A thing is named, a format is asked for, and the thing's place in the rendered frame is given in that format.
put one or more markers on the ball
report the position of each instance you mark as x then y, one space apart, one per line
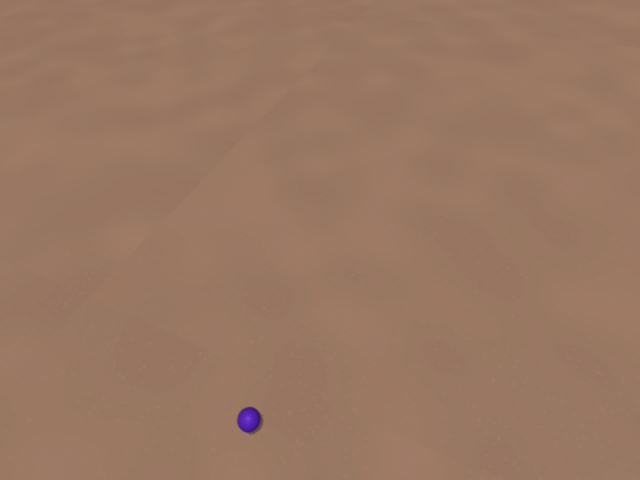
248 419

